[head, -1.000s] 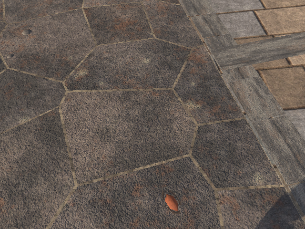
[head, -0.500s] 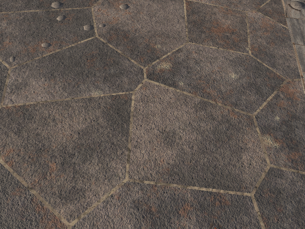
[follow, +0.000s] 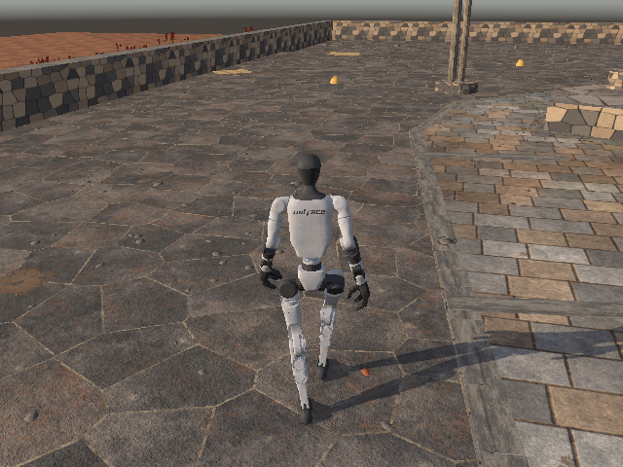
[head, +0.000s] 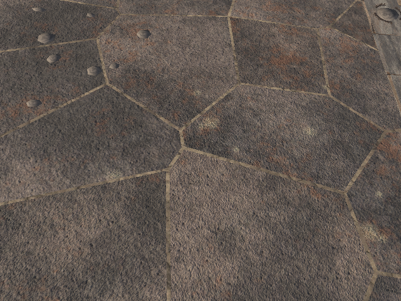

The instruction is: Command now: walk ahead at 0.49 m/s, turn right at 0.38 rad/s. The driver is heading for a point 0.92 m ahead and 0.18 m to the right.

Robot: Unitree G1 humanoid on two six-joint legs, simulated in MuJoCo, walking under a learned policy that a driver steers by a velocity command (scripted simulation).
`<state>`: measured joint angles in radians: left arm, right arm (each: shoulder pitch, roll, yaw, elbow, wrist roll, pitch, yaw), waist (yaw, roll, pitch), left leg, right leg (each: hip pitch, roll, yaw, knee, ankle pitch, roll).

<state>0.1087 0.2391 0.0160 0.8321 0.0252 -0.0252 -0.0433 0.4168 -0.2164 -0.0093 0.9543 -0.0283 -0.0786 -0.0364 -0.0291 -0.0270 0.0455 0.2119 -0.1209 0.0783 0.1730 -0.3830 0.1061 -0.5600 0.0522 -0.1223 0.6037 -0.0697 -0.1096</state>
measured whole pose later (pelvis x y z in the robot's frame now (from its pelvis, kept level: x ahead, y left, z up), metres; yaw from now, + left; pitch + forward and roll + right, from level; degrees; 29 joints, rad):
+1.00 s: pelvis +0.54 -0.08 +0.01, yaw -32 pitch +2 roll +1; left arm 0.01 0.24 0.02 0.70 0.05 -0.02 -0.06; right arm 0.46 -0.24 -0.03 0.92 -0.02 -0.07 0.01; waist -0.09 -0.02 0.04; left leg 0.06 0.03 0.21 0.29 -0.37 -0.02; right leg -0.51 -0.02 -0.05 0.58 -0.16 -0.09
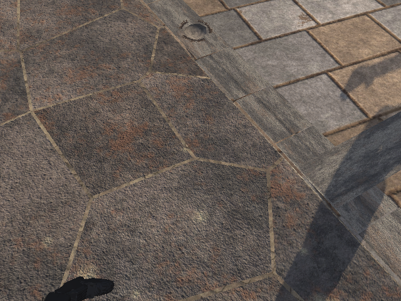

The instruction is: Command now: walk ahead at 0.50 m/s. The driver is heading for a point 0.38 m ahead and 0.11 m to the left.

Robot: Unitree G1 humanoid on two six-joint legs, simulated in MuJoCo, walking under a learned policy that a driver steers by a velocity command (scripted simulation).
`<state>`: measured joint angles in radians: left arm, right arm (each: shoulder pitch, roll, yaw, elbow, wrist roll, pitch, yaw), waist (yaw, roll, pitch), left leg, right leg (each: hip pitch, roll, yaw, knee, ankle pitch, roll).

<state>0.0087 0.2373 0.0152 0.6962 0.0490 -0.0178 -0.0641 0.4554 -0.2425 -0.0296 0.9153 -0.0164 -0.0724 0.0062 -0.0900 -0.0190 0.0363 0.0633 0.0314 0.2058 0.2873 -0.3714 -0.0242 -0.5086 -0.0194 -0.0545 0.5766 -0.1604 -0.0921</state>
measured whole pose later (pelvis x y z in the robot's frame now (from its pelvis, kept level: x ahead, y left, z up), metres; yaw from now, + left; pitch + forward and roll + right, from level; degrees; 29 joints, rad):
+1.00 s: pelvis +0.32 +0.02 +0.01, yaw +13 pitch -1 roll +0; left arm 0.31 0.15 0.01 1.05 0.02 0.00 0.04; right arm 0.23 -0.19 -0.02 1.01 -0.01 0.00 -0.01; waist -0.02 0.03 0.00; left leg -0.26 -0.04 0.07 0.39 -0.11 0.06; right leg -0.20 -0.01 -0.02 0.45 -0.24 0.00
